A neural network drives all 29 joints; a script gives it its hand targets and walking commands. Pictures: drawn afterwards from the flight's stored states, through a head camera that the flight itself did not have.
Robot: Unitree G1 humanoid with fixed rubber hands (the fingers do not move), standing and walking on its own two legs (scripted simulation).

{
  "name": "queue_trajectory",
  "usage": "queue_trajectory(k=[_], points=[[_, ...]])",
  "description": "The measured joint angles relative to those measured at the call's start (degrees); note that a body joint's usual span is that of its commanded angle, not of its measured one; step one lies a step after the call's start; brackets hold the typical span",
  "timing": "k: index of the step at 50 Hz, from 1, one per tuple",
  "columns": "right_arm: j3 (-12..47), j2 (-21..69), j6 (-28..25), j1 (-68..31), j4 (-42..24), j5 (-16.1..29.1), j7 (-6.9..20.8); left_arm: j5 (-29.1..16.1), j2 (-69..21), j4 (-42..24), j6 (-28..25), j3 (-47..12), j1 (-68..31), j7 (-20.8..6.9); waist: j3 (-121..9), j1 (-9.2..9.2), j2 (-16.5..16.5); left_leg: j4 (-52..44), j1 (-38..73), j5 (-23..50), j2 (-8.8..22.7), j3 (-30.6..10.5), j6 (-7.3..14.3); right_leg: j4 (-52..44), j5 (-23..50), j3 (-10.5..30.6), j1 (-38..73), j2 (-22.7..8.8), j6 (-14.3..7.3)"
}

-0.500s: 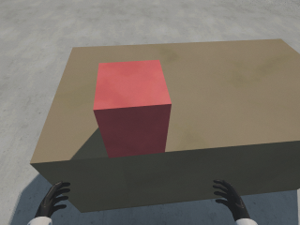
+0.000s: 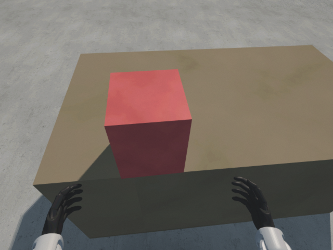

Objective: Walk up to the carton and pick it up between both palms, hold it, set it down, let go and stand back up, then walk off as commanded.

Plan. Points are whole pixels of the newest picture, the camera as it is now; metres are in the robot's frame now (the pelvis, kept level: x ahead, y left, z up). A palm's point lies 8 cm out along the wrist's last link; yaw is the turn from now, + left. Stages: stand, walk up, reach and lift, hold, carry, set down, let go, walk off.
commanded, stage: reach and lift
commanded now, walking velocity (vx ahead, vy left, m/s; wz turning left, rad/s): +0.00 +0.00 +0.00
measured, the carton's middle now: (148, 125) +0.46 +0.04 +0.01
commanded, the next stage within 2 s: none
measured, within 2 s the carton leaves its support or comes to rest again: neither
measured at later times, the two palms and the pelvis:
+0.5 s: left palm (67, 182) +0.26 +0.22 +0.04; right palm (256, 182) +0.25 -0.21 +0.05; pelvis +0.00 +0.00 +0.00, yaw +0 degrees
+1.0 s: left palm (71, 135) +0.34 +0.21 +0.12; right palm (251, 137) +0.33 -0.20 +0.11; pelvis +0.00 +0.00 +0.00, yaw +0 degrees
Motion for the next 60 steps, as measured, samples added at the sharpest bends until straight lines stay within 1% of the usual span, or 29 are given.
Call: queue_trajectory(k=[6,9,14,19,25,31,36,41,44,49,54,60], points=[[0.4,0.0,2.6,0.0,-4.0,1.3,-0.4,-1.1,0.0,-2.1,0.1,0.0,-0.7,0.4,-0.1,0.00,0.0,0.0,0.0,0.0,0.0,0.0,0.0,0.0,0.0,0.0,0.0,0.0,0.0],[0.4,0.0,5.1,0.0,-5.6,1.8,-0.7,-1.7,0.0,-2.6,1.6,0.0,-2.2,0.8,-0.1,-0.01,0.0,0.0,0.0,0.0,0.0,0.0,0.0,0.0,0.0,0.0,0.0,0.0,0.0],[0.4,-0.1,9.6,-1.0,-8.7,2.7,-1.3,-2.3,0.0,-4.7,6.8,0.0,-5.6,1.4,-0.1,0.00,0.0,0.0,0.0,0.0,0.0,0.0,0.0,0.0,0.0,0.0,0.0,0.0,0.0],[0.4,-0.6,13.6,-4.3,-10.9,3.5,-2.3,-2.3,0.0,-7.0,12.6,0.0,-9.3,1.2,-0.1,0.00,0.0,-0.1,0.0,0.0,0.0,0.0,0.0,-0.1,0.0,0.0,0.0,0.0,0.0],[0.4,-1.5,17.7,-9.7,-11.1,4.6,-4.1,-2.3,0.0,-8.9,19.0,0.0,-13.4,0.8,-0.1,0.00,0.0,-0.2,0.0,0.0,0.0,0.0,0.0,-0.2,0.0,0.0,0.0,0.0,0.0],[0.4,-2.4,20.9,-14.3,-11.1,5.8,-5.6,-2.3,0.0,-9.9,24.0,0.0,-17.5,0.5,-0.1,0.00,0.0,-0.4,0.0,0.0,0.0,0.0,0.0,-0.4,0.0,0.0,0.0,0.0,0.0],[0.4,-3.1,23.4,-18.1,-11.1,7.0,-6.5,-2.3,0.0,-10.0,27.8,0.4,-21.3,0.4,-0.1,0.00,0.0,-0.5,0.0,0.0,0.0,0.0,0.0,-0.5,0.0,0.0,0.0,0.0,0.0],[0.4,-4.2,26.3,-22.3,-11.1,8.1,-7.0,-2.3,0.0,-10.0,31.5,1.9,-25.5,0.3,-0.1,0.00,0.0,-0.5,0.0,0.0,0.0,0.0,0.0,-0.5,0.0,0.0,0.0,0.0,0.0],[0.4,-4.9,27.8,-25.5,-9.7,8.7,-7.0,-2.3,0.0,-10.0,33.7,3.0,-28.2,0.3,-0.1,0.01,0.0,-0.5,0.0,0.1,0.0,0.0,0.0,-0.5,0.1,0.0,0.0,0.0,0.0],[0.4,-5.8,30.2,-31.8,-4.6,9.7,-7.0,-2.3,0.0,-9.3,36.5,4.2,-33.5,0.1,-0.1,0.01,0.0,-0.5,0.0,0.2,0.0,0.0,0.0,-0.5,0.2,0.0,0.0,0.0,0.0],[0.6,-6.1,31.7,-37.4,0.0,10.1,-7.1,-2.3,0.0,-4.6,38.0,4.5,-39.7,0.1,-0.1,0.00,0.0,-0.5,0.0,0.2,0.0,0.0,0.0,-0.5,0.2,0.0,0.0,0.0,0.0],[1.1,-6.4,32.4,-43.1,5.1,10.5,-7.3,-2.3,0.0,0.7,38.8,4.6,-45.2,0.7,-0.1,0.04,0.0,-0.5,0.0,0.2,0.0,0.0,0.0,-0.5,0.2,0.0,0.0,0.0,0.0]])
